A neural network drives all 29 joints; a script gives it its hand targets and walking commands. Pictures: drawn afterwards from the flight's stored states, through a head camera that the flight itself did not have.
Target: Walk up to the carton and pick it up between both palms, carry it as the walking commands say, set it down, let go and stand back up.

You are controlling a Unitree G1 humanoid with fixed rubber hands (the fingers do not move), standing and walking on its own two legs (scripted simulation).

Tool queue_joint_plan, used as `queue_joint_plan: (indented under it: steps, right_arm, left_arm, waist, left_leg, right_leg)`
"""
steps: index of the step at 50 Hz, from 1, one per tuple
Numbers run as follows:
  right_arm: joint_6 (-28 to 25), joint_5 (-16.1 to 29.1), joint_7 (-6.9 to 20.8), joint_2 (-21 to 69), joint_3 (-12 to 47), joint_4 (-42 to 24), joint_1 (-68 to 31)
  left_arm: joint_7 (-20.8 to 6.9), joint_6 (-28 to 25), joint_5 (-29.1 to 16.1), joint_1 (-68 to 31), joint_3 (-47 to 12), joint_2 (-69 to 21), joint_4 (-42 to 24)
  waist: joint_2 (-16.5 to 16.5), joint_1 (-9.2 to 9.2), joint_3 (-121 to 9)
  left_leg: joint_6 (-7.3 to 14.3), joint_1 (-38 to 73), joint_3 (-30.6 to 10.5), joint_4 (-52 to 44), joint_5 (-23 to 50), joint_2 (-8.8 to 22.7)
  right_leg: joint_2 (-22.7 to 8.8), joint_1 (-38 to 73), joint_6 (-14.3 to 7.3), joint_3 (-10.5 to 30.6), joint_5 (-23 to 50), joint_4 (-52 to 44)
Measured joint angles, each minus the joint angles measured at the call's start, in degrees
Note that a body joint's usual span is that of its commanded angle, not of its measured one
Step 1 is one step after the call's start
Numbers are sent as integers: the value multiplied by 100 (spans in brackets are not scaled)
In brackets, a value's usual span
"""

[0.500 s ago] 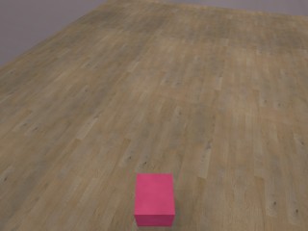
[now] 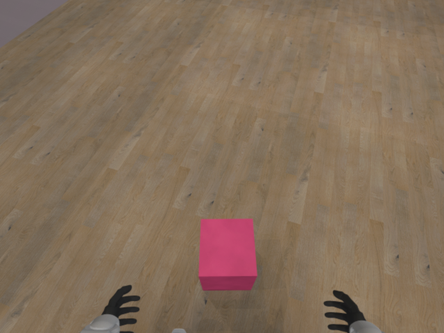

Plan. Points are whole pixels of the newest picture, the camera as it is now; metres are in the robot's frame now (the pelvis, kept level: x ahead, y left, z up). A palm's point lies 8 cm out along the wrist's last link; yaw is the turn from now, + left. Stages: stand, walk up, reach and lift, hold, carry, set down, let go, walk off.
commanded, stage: reach and lift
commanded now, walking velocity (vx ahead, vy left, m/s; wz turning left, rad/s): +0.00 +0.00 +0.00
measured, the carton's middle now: (226, 256) +0.45 +0.02 -0.62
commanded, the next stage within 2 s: none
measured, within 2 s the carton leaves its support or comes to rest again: neither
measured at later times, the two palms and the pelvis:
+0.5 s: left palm (123, 309) +0.19 +0.22 -0.14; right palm (341, 318) +0.20 -0.21 -0.15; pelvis -0.05 +0.05 -0.04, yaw -1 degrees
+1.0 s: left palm (145, 248) +0.33 +0.21 -0.17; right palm (312, 244) +0.36 -0.19 -0.18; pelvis -0.05 +0.03 -0.07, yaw -1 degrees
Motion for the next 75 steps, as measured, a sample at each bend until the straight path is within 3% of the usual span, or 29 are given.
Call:
queue_joint_plan:
  steps: [5, 10, 13, 21, 25, 36, 49, 57, 68, 75]
  right_arm:
    - [490, -163, 273, -23, -255, -410, -13]
    - [182, -546, 668, 17, -690, -611, 514]
    - [-89, -657, 885, -8, -881, -707, 522]
    - [35, -503, 1109, -246, -959, -887, -353]
    - [141, -462, 1150, -379, -991, -597, -1036]
    - [-284, -534, 966, -294, -1141, 25, -2504]
    - [-884, -344, 444, -174, -1221, 455, -3793]
    - [-1308, -386, 237, -178, -1309, 874, -4742]
    - [-1459, -704, 355, -307, -1830, 1019, -5794]
    - [-1380, -790, 529, -460, -2029, 1139, -6199]
  left_arm:
    - [35, 517, 331, -9, 150, -384, -665]
    - [113, 316, 546, 592, 323, -965, -990]
    - [203, 104, 550, 759, 345, -1187, -1231]
    - [490, 372, 529, -4, 422, -1211, -1815]
    - [635, 561, 309, -536, 473, -1138, -1848]
    - [830, 199, 102, -1673, 687, -1161, -1407]
    - [531, -721, 138, -3086, 1286, -824, -548]
    - [360, -1312, 235, -4115, 1652, -696, 98]
    - [370, -1473, 382, -5186, 1915, -679, 62]
    - [446, -1359, 732, -5623, 2153, -823, 107]
  waist:
    - [136, -40, -203]
    - [177, 27, -354]
    - [191, -27, -282]
    - [90, -35, 137]
    - [156, -14, 249]
    - [197, 87, 140]
    - [119, 99, -279]
    - [75, 243, -303]
    - [161, 220, -324]
    - [127, 278, -305]
  left_leg:
    - [114, -233, 41, -167, 112, -65]
    - [213, -569, 91, -157, 160, -134]
    - [258, -969, 103, 172, 93, -165]
    - [337, -1689, 207, 1124, -123, -192]
    - [350, -1908, 201, 1447, -203, -194]
    - [305, -2826, 189, 1608, -84, -188]
    - [209, -3949, 203, 1630, 1, -113]
    - [140, -4486, 66, 1454, 278, -143]
    - [209, -5201, -12, 1380, 291, -190]
    - [292, -5466, 88, 1584, 224, -172]
  right_leg:
    - [-57, -191, 131, 46, 188, -273]
    - [-110, -528, 253, 151, 294, -317]
    - [-150, -916, 304, 168, 237, -3]
    - [-199, -1687, 350, 293, 9, 1011]
    - [-203, -1891, 334, 296, -73, 1318]
    - [-198, -2860, 334, 297, -6, 1581]
    - [-119, -4083, 246, 320, 34, 1742]
    - [-42, -4652, 246, 356, 229, 1554]
    - [-35, -5291, 345, 366, 494, 1286]
    - [-16, -5563, 424, 471, 489, 1434]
